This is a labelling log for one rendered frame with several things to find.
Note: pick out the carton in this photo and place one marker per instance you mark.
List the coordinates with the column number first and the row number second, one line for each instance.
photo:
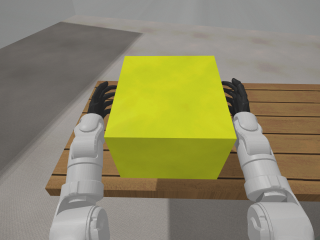
column 170, row 119

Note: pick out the right robot upper arm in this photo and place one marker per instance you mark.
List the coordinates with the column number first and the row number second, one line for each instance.
column 278, row 221

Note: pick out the robot right forearm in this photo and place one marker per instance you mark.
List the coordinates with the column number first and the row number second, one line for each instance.
column 263, row 179

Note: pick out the robot right hand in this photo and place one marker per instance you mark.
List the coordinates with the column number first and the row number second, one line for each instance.
column 239, row 100

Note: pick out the robot left hand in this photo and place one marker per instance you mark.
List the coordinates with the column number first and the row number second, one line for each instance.
column 98, row 104

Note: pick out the table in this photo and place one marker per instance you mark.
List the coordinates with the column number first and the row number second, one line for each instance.
column 289, row 115

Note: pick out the left robot upper arm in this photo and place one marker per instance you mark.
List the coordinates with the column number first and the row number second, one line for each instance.
column 83, row 223

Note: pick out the robot left forearm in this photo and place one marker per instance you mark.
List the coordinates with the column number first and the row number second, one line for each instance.
column 83, row 186

